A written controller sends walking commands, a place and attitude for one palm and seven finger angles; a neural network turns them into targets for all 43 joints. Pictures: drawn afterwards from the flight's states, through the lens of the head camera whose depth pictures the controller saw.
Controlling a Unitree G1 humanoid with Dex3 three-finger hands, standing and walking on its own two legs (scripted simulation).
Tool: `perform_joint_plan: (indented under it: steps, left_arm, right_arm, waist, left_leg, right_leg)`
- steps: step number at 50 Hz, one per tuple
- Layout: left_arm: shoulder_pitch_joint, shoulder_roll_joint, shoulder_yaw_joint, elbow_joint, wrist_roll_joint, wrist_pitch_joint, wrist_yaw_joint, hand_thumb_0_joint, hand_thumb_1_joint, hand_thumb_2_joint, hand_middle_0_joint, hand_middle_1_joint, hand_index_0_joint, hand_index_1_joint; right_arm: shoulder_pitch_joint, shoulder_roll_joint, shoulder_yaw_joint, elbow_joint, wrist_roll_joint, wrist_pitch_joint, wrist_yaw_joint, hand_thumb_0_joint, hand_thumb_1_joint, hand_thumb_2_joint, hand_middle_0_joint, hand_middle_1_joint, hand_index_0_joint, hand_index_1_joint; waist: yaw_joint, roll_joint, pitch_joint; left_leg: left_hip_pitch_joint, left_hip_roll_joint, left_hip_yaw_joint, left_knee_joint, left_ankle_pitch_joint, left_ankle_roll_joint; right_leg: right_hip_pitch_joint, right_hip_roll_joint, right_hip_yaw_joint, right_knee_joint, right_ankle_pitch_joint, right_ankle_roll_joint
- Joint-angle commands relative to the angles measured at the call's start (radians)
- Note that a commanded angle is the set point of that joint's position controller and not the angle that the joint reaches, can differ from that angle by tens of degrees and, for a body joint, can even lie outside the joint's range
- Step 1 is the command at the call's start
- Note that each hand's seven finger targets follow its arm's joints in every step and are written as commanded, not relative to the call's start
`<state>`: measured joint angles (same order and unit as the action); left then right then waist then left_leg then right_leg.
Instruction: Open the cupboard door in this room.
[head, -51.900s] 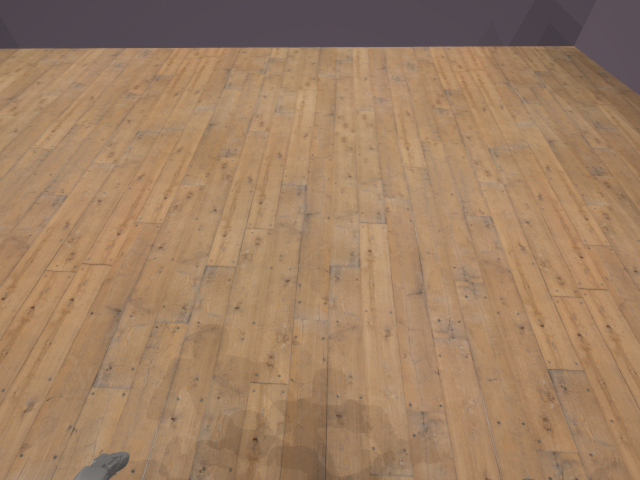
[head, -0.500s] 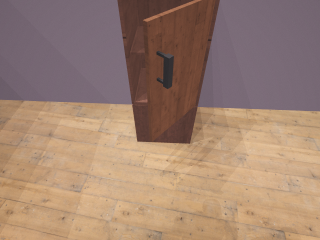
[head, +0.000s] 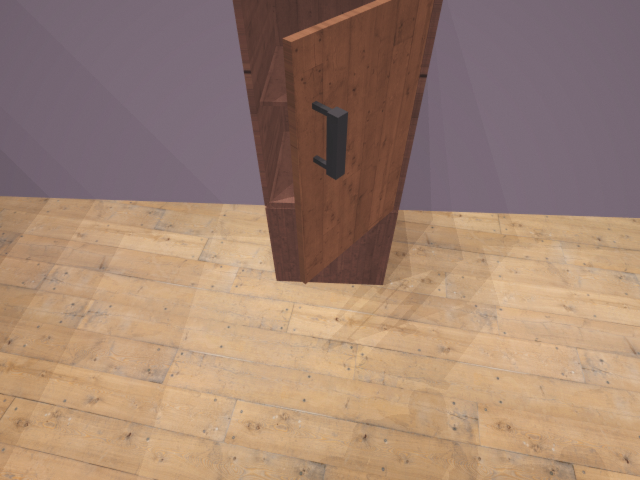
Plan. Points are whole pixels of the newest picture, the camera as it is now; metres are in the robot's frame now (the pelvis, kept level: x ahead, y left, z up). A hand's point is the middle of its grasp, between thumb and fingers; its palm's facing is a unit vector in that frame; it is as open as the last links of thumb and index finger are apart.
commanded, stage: look to check the result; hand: left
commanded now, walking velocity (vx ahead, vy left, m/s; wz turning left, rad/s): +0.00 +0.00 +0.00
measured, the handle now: (327, 140) +0.63 +0.02 +0.08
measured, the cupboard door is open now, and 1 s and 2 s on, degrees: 49 49 49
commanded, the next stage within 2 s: walk to a spot facing it in 0.12 s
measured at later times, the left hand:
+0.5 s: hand out of the picture +0.02 +0.16 -0.18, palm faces +0.00 -0.98 -0.18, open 7.4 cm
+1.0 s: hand out of the picture +0.13 +0.12 -0.16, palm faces -0.28 -0.91 -0.31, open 7.4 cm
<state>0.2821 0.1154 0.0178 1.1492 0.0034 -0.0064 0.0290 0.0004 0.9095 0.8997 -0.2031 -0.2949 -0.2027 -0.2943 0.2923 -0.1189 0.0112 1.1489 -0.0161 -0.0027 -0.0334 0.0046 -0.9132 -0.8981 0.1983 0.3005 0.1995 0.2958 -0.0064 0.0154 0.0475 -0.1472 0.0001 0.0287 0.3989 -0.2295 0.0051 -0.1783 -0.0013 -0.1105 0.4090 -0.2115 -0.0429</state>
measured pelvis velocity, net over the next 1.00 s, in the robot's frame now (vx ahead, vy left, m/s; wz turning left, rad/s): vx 0.00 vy -0.07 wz -0.36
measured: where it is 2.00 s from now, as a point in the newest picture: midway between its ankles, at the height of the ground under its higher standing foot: outside the picture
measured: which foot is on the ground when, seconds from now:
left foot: down 0.00-0.80, up 0.82-1.00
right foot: down 0.00-1.00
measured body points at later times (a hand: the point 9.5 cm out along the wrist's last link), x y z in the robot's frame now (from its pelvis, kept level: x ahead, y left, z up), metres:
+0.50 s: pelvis +0.01 -0.01 -0.01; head +0.04 -0.02 +0.44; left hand +0.02 +0.22 -0.17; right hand +0.00 -0.23 -0.17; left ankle -0.01 +0.12 -0.74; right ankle +0.01 -0.09 -0.74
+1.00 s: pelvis +0.00 -0.07 +0.00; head +0.06 -0.12 +0.44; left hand +0.14 +0.16 -0.14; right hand +0.02 -0.34 -0.16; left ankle +0.02 +0.11 -0.65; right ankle -0.02 -0.12 -0.74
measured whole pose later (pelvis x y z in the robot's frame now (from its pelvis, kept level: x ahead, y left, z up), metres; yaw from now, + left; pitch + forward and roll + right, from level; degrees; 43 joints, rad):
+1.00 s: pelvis +0.00 -0.07 +0.00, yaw -21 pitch +2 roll +3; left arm 0.20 0.20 0.08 0.94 0.02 0.02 0.01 0.00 0.91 0.90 -0.20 -0.29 -0.20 -0.29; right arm 0.08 -0.23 -0.07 0.92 -0.01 0.06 -0.02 0.01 -0.91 -0.90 0.20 0.30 0.20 0.30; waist 0.02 0.01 0.13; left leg -0.48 0.05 0.01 1.13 -0.41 -0.07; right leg -0.28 0.06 0.04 0.52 -0.26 -0.10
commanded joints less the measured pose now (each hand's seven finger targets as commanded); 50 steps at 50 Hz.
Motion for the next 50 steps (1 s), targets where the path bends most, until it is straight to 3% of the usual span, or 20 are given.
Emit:
perform_joint_plan:
  steps: [1, 12, 17, 25, 27, 29, 30, 31, 32, 35, 36, 38, 39, 40, 41, 42, 44, 46, 47, 50]
  left_arm:
    - [0.071, 0.097, 0.012, -0.016, 0.003, -0.016, 0.009, 0.0, 0.9, 0.9, -0.2, -0.3, -0.2, -0.3]
    - [0.068, 0.105, 0.011, -0.017, 0.002, -0.019, 0.009, 0.0, 0.9, 0.9, -0.2, -0.3, -0.2, -0.3]
    - [0.041, 0.135, 0.04, -0.039, 0.008, 0.003, 0.005, 0.0, 0.9, 0.9, -0.2, -0.3, -0.2, -0.3]
    - [-0.018, 0.172, 0.082, -0.12, 0.017, 0.03, -0.013, 0.0, 0.9, 0.9, -0.2, -0.3, -0.2, -0.3]
    - [-0.04, 0.167, 0.085, -0.145, 0.018, 0.032, -0.02, 0.0, 0.9, 0.9, -0.2, -0.3, -0.2, -0.3]
    - [-0.058, 0.148, 0.085, -0.17, 0.02, 0.035, -0.028, 0.0, 0.9, 0.9, -0.2, -0.3, -0.2, -0.3]
    - [-0.073, 0.138, 0.085, -0.186, 0.021, 0.037, -0.031, 0.0, 0.9, 0.9, -0.2, -0.3, -0.2, -0.3]
    - [-0.102, 0.142, 0.088, -0.204, 0.023, 0.042, -0.035, 0.0, 0.9, 0.9, -0.2, -0.3, -0.2, -0.3]
    - [-0.109, 0.145, 0.093, -0.215, 0.025, 0.046, -0.039, 0.0, 0.9, 0.9, -0.2, -0.3, -0.2, -0.3]
    - [-0.105, 0.122, 0.086, -0.226, 0.021, 0.039, -0.049, 0.0, 0.9, 0.9, -0.2, -0.3, -0.2, -0.3]
    - [-0.091, 0.123, 0.085, -0.228, 0.018, 0.037, -0.05, 0.0, 0.9, 0.9, -0.2, -0.3, -0.2, -0.3]
    - [-0.003, 0.153, 0.094, -0.209, 0.019, 0.027, -0.051, 0.0, 0.9, 0.9, -0.2, -0.3, -0.2, -0.3]
    - [0.067, 0.226, 0.107, -0.191, 0.026, 0.016, -0.043, 0.0, 0.9, 0.9, -0.2, -0.3, -0.2, -0.3]
    - [0.101, 0.35, 0.133, -0.192, 0.033, 0.005, -0.023, 0.0, 0.9, 0.9, -0.2, -0.3, -0.2, -0.3]
    - [0.109, 0.352, 0.126, -0.191, 0.015, 0.011, -0.013, 0.0, 0.9, 0.9, -0.2, -0.3, -0.2, -0.3]
    - [0.048, 0.31, 0.12, -0.211, 0.017, 0.015, -0.003, 0.0, 0.9, 0.9, -0.2, -0.3, -0.2, -0.3]
    - [-0.049, 0.279, 0.11, -0.252, 0.02, 0.019, 0.0, 0.0, 0.9, 0.9, -0.2, -0.3, -0.2, -0.3]
    - [-0.044, 0.27, 0.106, -0.261, 0.019, 0.008, 0.002, 0.0, 0.9, 0.9, -0.2, -0.3, -0.2, -0.3]
    - [-0.031, 0.275, 0.104, -0.26, 0.018, 0.005, 0.001, 0.0, 0.9, 0.9, -0.2, -0.3, -0.2, -0.3]
    - [0.01, 0.274, 0.104, -0.253, 0.019, 0.002, 0.0, 0.0, 0.9, 0.9, -0.2, -0.3, -0.2, -0.3]
  right_arm:
    - [0.083, -0.08, -0.01, -0.013, -0.004, -0.006, -0.01, 0.0, -0.9, -0.9, 0.2, 0.3, 0.2, 0.3]
    - [0.072, -0.087, -0.01, -0.007, -0.004, -0.007, -0.011, 0.0, -0.9, -0.9, 0.2, 0.3, 0.2, 0.3]
    - [0.062, -0.102, -0.031, -0.02, -0.004, 0.014, -0.022, 0.0, -0.9, -0.9, 0.2, 0.3, 0.2, 0.3]
    - [0.017, -0.145, -0.068, -0.107, -0.004, 0.027, -0.027, 0.0, -0.9, -0.9, 0.2, 0.3, 0.2, 0.3]
    - [0.013, -0.166, -0.077, -0.125, -0.007, 0.022, -0.028, 0.0, -0.9, -0.9, 0.2, 0.3, 0.2, 0.3]
    - [0.008, -0.212, -0.089, -0.145, -0.011, 0.018, -0.032, 0.0, -0.9, -0.9, 0.2, 0.3, 0.2, 0.3]
    - [0.008, -0.226, -0.093, -0.154, -0.011, 0.013, -0.033, 0.0, -0.9, -0.9, 0.2, 0.3, 0.2, 0.3]
    - [0.014, -0.23, -0.092, -0.158, -0.018, 0.008, -0.033, 0.0, -0.9, -0.9, 0.2, 0.3, 0.2, 0.3]
    - [0.002, -0.231, -0.088, -0.169, -0.021, 0.006, -0.033, 0.0, -0.9, -0.9, 0.2, 0.3, 0.2, 0.3]
    - [-0.06, -0.247, -0.093, -0.207, -0.026, 0.004, -0.028, 0.0, -0.9, -0.9, 0.2, 0.3, 0.2, 0.3]
    - [-0.073, -0.261, -0.099, -0.213, -0.029, 0.006, -0.026, 0.0, -0.9, -0.9, 0.2, 0.3, 0.2, 0.3]
    - [-0.098, -0.276, -0.106, -0.226, -0.018, 0.013, -0.018, 0.0, -0.9, -0.9, 0.2, 0.3, 0.2, 0.3]
    - [-0.106, -0.251, -0.105, -0.243, -0.001, 0.017, -0.011, 0.0, -0.9, -0.9, 0.2, 0.3, 0.2, 0.3]
    - [-0.141, -0.175, -0.089, -0.303, 0.005, 0.02, 0.0, 0.0, -0.9, -0.9, 0.2, 0.3, 0.2, 0.3]
    - [-0.158, -0.202, -0.093, -0.303, 0.003, 0.036, -0.002, 0.0, -0.9, -0.9, 0.2, 0.3, 0.2, 0.3]
    - [-0.175, -0.201, -0.094, -0.292, 0.004, 0.042, 0.0, 0.0, -0.9, -0.9, 0.2, 0.3, 0.2, 0.3]
    - [-0.208, -0.197, -0.094, -0.296, 0.001, 0.041, 0.006, 0.0, -0.9, -0.9, 0.2, 0.3, 0.2, 0.3]
    - [-0.191, -0.177, -0.09, -0.288, 0.0, 0.042, 0.01, 0.0, -0.9, -0.9, 0.2, 0.3, 0.2, 0.3]
    - [-0.194, -0.17, -0.089, -0.29, 0.001, 0.043, 0.011, 0.0, -0.9, -0.9, 0.2, 0.3, 0.2, 0.3]
    - [-0.22, -0.174, -0.091, -0.305, 0.003, 0.043, 0.007, 0.0, -0.9, -0.9, 0.2, 0.3, 0.2, 0.3]
  waist:
    - [0.004, -0.007, 0.036]
    - [0.005, -0.008, 0.023]
    - [0.0, -0.029, 0.034]
    - [-0.005, -0.03, 0.003]
    - [-0.009, 0.024, -0.011]
    - [-0.009, 0.146, -0.019]
    - [-0.01, 0.209, -0.024]
    - [-0.019, 0.209, -0.01]
    - [-0.008, 0.19, 0.005]
    - [0.013, 0.107, 0.001]
    - [0.02, 0.127, -0.011]
    - [0.065, 0.07, -0.053]
    - [0.098, -0.119, -0.093]
    - [0.113, -0.419, -0.084]
    - [0.111, -0.321, -0.09]
    - [0.085, -0.244, -0.046]
    - [0.051, -0.167, -0.01]
    - [0.037, -0.065, -0.069]
    - [0.037, -0.048, -0.084]
    - [0.05, -0.086, -0.11]
  left_leg:
    - [-0.061, 0.091, -0.08, -0.079, 0.11, 0.026]
    - [-0.037, 0.092, -0.073, -0.08, 0.143, 0.022]
    - [-0.041, 0.107, -0.018, -0.004, 0.088, 0.013]
    - [-0.036, 0.14, 0.017, 0.07, -0.028, 0.015]
    - [-0.017, 0.186, -0.024, 0.032, -0.014, 0.034]
    - [0.012, 0.297, -0.115, -0.048, 0.028, 0.088]
    - [0.025, 0.376, -0.158, -0.092, 0.114, 0.138]
    - [0.029, 0.423, -0.181, -0.116, 0.212, 0.182]
    - [0.028, 0.428, -0.155, -0.109, 0.28, 0.195]
    - [0.034, 0.378, -0.017, -0.015, 0.408, 0.144]
    - [0.038, 0.365, 0.008, 0.023, 0.431, 0.121]
    - [0.008, 0.306, 0.091, 0.192, 0.375, 0.052]
    - [-0.104, 0.227, 0.144, 0.383, 0.184, -0.003]
    - [-0.4, 0.058, 0.159, 0.664, -0.368, -0.064]
    - [-0.414, 0.067, -0.005, 0.764, -0.424, -0.059]
    - [-0.44, 0.093, -0.042, 0.806, -0.346, -0.051]
    - [-0.449, 0.096, -0.056, 0.817, -0.24, -0.063]
    - [-0.415, 0.082, -0.055, 0.777, -0.184, -0.071]
    - [-0.41, 0.074, -0.051, 0.756, -0.172, -0.075]
    - [-0.426, 0.054, -0.061, 0.708, -0.153, -0.082]
  right_leg:
    - [0.023, -0.115, 0.12, -0.089, 0.069, -0.001]
    - [0.043, -0.117, 0.123, -0.09, 0.12, -0.003]
    - [-0.013, -0.127, 0.168, -0.048, 0.184, -0.019]
    - [-0.136, -0.11, 0.254, 0.007, 0.111, -0.04]
    - [-0.168, -0.07, 0.238, 0.073, 0.128, -0.026]
    - [-0.226, -0.003, 0.154, 0.247, 0.08, 0.004]
    - [-0.264, 0.013, 0.108, 0.402, -0.149, 0.02]
    - [-0.307, 0.005, 0.101, 0.53, -0.297, 0.032]
    - [-0.333, -0.011, 0.119, 0.587, -0.321, 0.039]
    - [-0.26, -0.036, 0.082, 0.455, -0.289, 0.039]
    - [-0.217, -0.031, 0.067, 0.371, -0.266, 0.038]
    - [-0.058, -0.008, 0.035, 0.135, -0.043, 0.037]
    - [0.077, -0.082, 0.154, -0.023, 0.205, 0.012]
    - [0.179, -0.349, 0.59, -0.079, 0.566, -0.113]
    - [0.15, -0.376, 0.592, -0.063, 0.558, -0.184]
    - [0.106, -0.332, 0.544, -0.077, 0.382, -0.195]
    - [0.042, -0.263, 0.51, -0.065, 0.303, -0.175]
    - [0.074, -0.231, 0.468, -0.041, 0.376, -0.155]
    - [0.091, -0.217, 0.452, -0.031, 0.421, -0.148]
    - [0.152, -0.19, 0.467, -0.017, 0.503, -0.127]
